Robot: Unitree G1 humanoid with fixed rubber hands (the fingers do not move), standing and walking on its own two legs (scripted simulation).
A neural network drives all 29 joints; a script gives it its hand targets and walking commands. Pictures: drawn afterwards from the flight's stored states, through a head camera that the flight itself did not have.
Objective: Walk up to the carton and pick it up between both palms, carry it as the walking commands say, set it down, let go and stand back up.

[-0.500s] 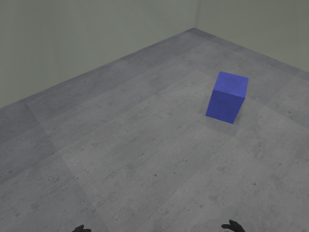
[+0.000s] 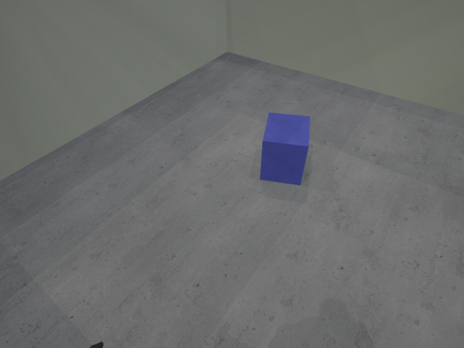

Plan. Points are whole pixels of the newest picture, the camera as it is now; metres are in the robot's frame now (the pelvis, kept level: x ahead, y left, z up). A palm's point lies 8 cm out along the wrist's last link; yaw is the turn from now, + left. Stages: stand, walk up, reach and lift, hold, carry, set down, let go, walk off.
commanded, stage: walk up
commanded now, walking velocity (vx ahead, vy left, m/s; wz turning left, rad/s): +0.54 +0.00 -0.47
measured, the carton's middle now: (284, 148) +1.34 -0.37 -0.62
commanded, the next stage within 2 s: none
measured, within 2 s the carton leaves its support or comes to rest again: neither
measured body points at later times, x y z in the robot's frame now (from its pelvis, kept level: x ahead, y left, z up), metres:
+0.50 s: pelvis +0.25 -0.04 -0.02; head +0.30 -0.05 +0.43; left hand +0.18 +0.22 -0.15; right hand +0.43 -0.28 -0.12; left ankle +0.39 +0.05 -0.74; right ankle +0.04 -0.15 -0.73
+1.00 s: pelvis +0.49 -0.12 +0.00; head +0.53 -0.12 +0.45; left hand +0.72 +0.03 -0.13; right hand +0.31 -0.29 -0.13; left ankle +0.40 +0.05 -0.74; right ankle +0.59 -0.28 -0.72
